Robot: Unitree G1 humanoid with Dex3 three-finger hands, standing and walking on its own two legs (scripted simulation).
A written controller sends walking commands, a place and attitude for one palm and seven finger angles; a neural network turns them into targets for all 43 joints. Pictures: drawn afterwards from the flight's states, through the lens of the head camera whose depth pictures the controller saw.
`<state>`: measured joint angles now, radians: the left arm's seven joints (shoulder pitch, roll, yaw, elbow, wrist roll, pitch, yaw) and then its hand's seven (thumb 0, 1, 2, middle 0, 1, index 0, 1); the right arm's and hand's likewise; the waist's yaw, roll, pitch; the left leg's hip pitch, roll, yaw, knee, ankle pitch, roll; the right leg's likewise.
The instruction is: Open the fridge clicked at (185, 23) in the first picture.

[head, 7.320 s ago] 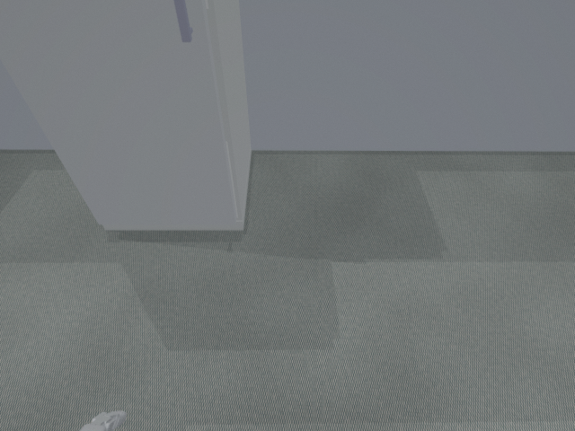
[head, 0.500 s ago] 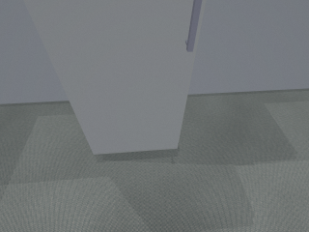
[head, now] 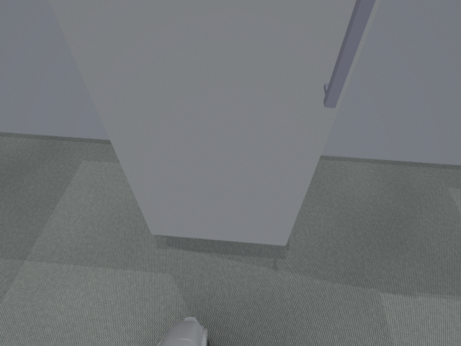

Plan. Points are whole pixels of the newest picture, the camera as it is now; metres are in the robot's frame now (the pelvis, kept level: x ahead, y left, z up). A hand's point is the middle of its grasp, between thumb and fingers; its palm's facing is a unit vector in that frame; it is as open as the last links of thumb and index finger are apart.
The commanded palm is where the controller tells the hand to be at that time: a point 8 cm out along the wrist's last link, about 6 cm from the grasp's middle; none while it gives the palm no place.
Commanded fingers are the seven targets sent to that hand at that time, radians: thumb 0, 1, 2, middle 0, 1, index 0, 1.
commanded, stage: take the last steps up to it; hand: right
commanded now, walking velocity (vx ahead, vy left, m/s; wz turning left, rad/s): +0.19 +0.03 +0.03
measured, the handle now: (347, 40) +0.59 -0.14 +0.24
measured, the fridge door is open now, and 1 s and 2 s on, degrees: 0 0 0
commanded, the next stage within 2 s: come to a stop and stand still in 0.08 s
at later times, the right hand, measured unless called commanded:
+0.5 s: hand out of the picture +0.16 -0.18 -0.19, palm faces +0.07 +0.98 -0.19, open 7.3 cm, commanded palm none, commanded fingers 0.00 -0.90 -0.90 0.20 0.30 0.20 0.30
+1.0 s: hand out of the picture +0.06 -0.16 -0.16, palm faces +0.03 +0.97 -0.24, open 7.4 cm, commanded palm none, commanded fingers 0.00 -0.90 -0.90 0.20 0.30 0.20 0.30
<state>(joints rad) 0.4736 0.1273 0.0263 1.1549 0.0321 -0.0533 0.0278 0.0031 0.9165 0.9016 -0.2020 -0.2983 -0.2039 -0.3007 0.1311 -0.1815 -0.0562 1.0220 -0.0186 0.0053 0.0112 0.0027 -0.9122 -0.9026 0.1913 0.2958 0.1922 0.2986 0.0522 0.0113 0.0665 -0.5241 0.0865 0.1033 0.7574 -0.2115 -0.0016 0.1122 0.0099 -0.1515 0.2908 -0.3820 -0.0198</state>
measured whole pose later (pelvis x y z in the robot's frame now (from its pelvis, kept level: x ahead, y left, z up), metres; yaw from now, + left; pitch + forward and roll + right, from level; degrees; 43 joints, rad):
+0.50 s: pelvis +0.13 +0.00 -0.01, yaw +0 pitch -3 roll +1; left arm 0.16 0.18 0.06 1.02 0.02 0.02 0.02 0.01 0.94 0.90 -0.20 -0.30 -0.20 -0.30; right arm 0.22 -0.17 -0.05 1.04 -0.02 0.03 -0.04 0.00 -0.92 -0.90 0.20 0.30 0.20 0.30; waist -0.02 0.01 0.09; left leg -0.25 0.03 0.13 0.62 -0.32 0.01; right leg -0.33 -0.03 -0.08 0.62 -0.21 0.01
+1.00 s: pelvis +0.05 +0.02 +0.01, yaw +2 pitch -1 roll -1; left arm 0.26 0.18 0.07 1.05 0.03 0.08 0.00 0.00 0.92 0.90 -0.20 -0.30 -0.21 -0.30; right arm 0.32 -0.15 -0.04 1.06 -0.03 0.04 -0.03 0.00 -0.91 -0.90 0.19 0.30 0.19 0.30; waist 0.00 -0.02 -0.03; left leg -0.10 0.03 0.06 0.43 -0.32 0.03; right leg -0.43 -0.01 -0.06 0.64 -0.31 0.03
